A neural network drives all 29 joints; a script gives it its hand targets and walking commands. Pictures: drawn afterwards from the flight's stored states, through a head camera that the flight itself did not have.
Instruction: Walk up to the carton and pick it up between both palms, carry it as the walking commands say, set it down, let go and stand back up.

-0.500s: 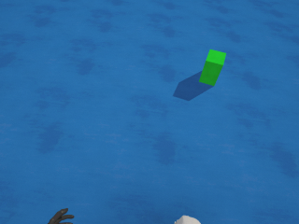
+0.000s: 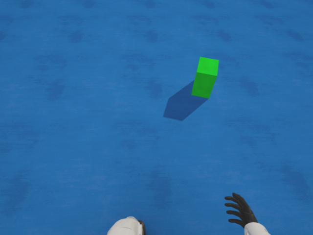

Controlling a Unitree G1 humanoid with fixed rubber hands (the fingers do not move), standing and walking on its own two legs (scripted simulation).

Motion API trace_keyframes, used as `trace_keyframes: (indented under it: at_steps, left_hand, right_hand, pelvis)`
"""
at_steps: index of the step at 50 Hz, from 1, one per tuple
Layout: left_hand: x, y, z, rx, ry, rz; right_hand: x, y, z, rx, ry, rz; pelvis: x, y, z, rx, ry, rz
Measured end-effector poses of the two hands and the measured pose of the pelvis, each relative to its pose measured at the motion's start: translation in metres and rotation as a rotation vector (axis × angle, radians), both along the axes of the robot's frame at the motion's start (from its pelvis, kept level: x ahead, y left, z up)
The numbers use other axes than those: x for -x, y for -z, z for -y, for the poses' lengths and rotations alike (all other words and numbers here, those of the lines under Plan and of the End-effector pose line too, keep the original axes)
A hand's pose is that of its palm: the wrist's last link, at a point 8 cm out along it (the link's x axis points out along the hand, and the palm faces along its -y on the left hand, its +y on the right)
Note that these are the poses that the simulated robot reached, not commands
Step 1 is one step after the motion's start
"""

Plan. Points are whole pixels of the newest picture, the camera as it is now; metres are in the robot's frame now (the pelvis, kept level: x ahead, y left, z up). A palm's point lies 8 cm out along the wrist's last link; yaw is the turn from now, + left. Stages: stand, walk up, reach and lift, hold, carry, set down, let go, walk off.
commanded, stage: walk up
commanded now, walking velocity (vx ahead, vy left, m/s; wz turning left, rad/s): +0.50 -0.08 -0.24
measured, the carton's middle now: (204, 78) +1.40 -0.26 -0.62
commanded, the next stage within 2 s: none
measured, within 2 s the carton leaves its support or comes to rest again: neither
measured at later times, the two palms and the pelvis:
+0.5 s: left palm (128, 136) +0.41 +0.15 -0.09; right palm out of the picture +0.17 -0.31 -0.13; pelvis +0.24 -0.07 +0.01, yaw -3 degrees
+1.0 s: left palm (122, 140) +0.41 +0.18 -0.13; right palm (240, 100) +0.68 -0.28 -0.12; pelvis +0.52 -0.05 -0.01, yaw -5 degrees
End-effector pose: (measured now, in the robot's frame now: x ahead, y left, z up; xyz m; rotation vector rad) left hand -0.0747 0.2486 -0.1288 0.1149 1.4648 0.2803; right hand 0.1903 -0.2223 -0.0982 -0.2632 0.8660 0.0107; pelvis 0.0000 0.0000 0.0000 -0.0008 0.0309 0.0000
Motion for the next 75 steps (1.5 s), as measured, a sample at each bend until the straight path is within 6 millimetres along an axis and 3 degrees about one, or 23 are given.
trace_keyframes:
  at_steps: [6, 9, 13, 16, 19, 22, 24, 29, 33, 37, 41, 45, 48, 51, 56, 61, 65, 68, 71, 73, 75]
  left_hand:
    - [-0.164, -0.006, -0.012, 0.020, 0.178, 0.192]
    - [-0.242, -0.015, -0.001, 0.041, 0.265, 0.273]
    - [-0.335, -0.030, 0.027, 0.078, 0.346, 0.380]
    - [-0.394, -0.039, 0.053, 0.096, 0.400, 0.436]
    - [-0.444, -0.044, 0.078, 0.088, 0.438, 0.469]
    - [-0.484, -0.040, 0.094, 0.044, 0.439, 0.505]
    - [-0.488, -0.037, 0.096, 0.012, 0.418, 0.481]
    - [-0.447, -0.040, 0.081, -0.051, 0.291, 0.301]
    - [-0.412, -0.046, 0.076, -0.077, 0.179, 0.168]
    - [-0.388, -0.048, 0.080, -0.071, 0.094, 0.043]
    - [-0.386, -0.044, 0.087, -0.042, 0.036, -0.062]
    - [-0.409, -0.032, 0.088, -0.004, 0.008, -0.139]
    - [-0.443, -0.010, 0.077, 0.019, -0.006, -0.169]
    - [-0.512, 0.005, 0.063, 0.025, 0.029, -0.093]
    - [-0.651, 0.006, 0.055, 0.035, 0.189, 0.092]
    - [-0.768, -0.011, 0.079, 0.073, 0.300, 0.247]
    - [-0.839, -0.028, 0.112, 0.106, 0.350, 0.346]
    - [-0.880, -0.035, 0.138, 0.109, 0.380, 0.387]
    - [-0.911, -0.035, 0.161, 0.076, 0.395, 0.408]
    - [-0.922, -0.031, 0.170, 0.035, 0.380, 0.413]
    - [-0.916, -0.033, 0.173, 0.005, 0.357, 0.371]
  right_hand:
    - [0.053, -0.004, 0.041, 0.082, 0.220, -0.180]
    - [0.085, -0.008, 0.050, 0.087, 0.310, -0.277]
    - [0.119, -0.008, 0.049, 0.064, 0.400, -0.431]
    - [0.127, -0.005, 0.049, 0.029, 0.449, -0.520]
    - [0.117, 0.004, 0.055, -0.006, 0.478, -0.573]
    - [0.087, 0.022, 0.070, -0.032, 0.453, -0.599]
    - [0.048, 0.029, 0.083, -0.041, 0.418, -0.574]
    - [-0.095, 0.025, 0.113, -0.039, 0.307, -0.362]
    - [-0.194, 0.019, 0.120, -0.049, 0.227, -0.256]
    - [-0.276, 0.015, 0.112, -0.069, 0.172, -0.194]
    - [-0.352, 0.012, 0.090, -0.098, 0.115, -0.147]
    - [-0.431, 0.013, 0.062, -0.110, 0.072, -0.091]
    - [-0.478, 0.022, 0.052, -0.078, 0.071, -0.047]
    - [-0.482, 0.027, 0.059, -0.017, 0.104, -0.100]
    - [-0.434, 0.015, 0.088, 0.040, 0.280, -0.249]
    - [-0.381, 0.000, 0.104, 0.052, 0.411, -0.404]
    - [-0.363, -0.006, 0.114, 0.035, 0.467, -0.509]
    - [-0.369, -0.003, 0.129, 0.015, 0.487, -0.547]
    - [-0.391, 0.012, 0.148, -0.021, 0.476, -0.559]
    - [-0.415, 0.027, 0.164, -0.034, 0.435, -0.558]
    - [-0.455, 0.032, 0.177, -0.039, 0.391, -0.518]
  pelvis:
    - [-0.056, -0.014, -0.005, -0.014, 0.055, 0.017]
    - [-0.083, -0.021, -0.002, -0.003, 0.063, 0.028]
    - [-0.119, -0.028, 0.008, 0.007, 0.065, 0.035]
    - [-0.147, -0.028, 0.020, 0.005, 0.073, 0.036]
    - [-0.181, -0.024, 0.038, 0.000, 0.075, 0.024]
    - [-0.217, -0.010, 0.061, -0.018, 0.055, 0.005]
    - [-0.234, -0.008, 0.071, -0.009, 0.055, 0.011]
    - [-0.281, -0.021, 0.085, -0.014, 0.067, 0.021]
    - [-0.318, -0.026, 0.089, -0.020, 0.083, 0.024]
    - [-0.359, -0.027, 0.086, -0.021, 0.089, 0.032]
    - [-0.404, -0.023, 0.080, -0.020, 0.082, 0.032]
    - [-0.455, -0.012, 0.069, -0.017, 0.078, 0.018]
    - [-0.498, 0.006, 0.056, 0.000, 0.080, 0.005]
    - [-0.523, 0.008, 0.050, -0.009, 0.095, 0.016]
    - [-0.559, -0.007, 0.053, -0.011, 0.105, 0.037]
    - [-0.596, -0.023, 0.066, 0.018, 0.101, 0.053]
    - [-0.628, -0.030, 0.085, 0.030, 0.090, 0.049]
    - [-0.653, -0.030, 0.106, 0.022, 0.089, 0.041]
    - [-0.682, -0.021, 0.130, -0.009, 0.089, 0.030]
    - [-0.700, -0.012, 0.146, -0.019, 0.083, 0.021]
    - [-0.714, -0.014, 0.154, -0.011, 0.080, 0.028]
